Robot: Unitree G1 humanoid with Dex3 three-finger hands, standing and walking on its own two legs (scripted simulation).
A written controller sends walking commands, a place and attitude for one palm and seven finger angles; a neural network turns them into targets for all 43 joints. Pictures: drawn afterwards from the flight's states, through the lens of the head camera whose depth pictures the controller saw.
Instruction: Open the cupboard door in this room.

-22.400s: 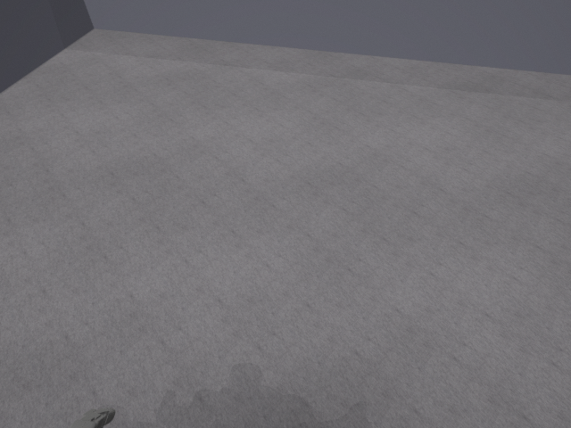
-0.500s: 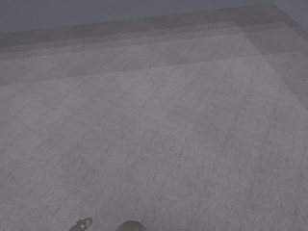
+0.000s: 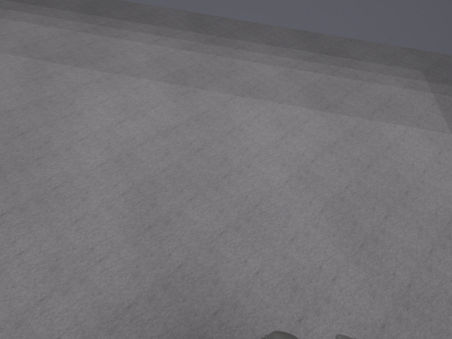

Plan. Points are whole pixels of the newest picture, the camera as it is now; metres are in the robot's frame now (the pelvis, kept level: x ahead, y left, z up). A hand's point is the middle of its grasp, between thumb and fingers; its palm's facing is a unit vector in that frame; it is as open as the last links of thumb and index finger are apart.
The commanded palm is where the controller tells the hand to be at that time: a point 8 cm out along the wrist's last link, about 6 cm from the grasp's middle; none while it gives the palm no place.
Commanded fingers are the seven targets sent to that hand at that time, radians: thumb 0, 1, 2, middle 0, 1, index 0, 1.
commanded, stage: turn or walk to find it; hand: left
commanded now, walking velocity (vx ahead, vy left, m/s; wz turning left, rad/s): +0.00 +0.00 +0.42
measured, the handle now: out of the picture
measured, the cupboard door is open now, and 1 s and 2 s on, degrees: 0 0 0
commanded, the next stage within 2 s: none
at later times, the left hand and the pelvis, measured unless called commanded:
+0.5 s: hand out of the picture +0.03 +0.13 -0.15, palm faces +0.23 -0.94 -0.27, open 7.4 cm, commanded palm none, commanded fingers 0.00 0.90 0.90 -0.20 -0.30 -0.20 -0.30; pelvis -0.02 -0.07 +0.00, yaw +13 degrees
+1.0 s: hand out of the picture -0.14 +0.18 -0.18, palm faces +0.49 -0.84 -0.23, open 7.4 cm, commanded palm none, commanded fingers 0.00 0.90 0.90 -0.20 -0.30 -0.20 -0.30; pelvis -0.07 -0.02 +0.00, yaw +26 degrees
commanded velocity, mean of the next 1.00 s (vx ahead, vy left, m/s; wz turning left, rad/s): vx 0.00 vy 0.00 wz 0.42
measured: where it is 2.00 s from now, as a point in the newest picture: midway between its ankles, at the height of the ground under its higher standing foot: outside the picture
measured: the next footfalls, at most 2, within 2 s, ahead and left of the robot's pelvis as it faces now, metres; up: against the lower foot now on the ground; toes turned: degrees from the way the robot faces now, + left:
right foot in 0.32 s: +0.05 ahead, -0.14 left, +0.00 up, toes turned +4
left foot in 0.82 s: -0.06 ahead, +0.09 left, +0.00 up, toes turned +26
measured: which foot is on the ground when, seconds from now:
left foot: down 0.00-0.32, up 0.34-0.80, down 0.82-1.00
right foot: up 0.00-0.30, down 0.32-0.82, up 0.84-1.00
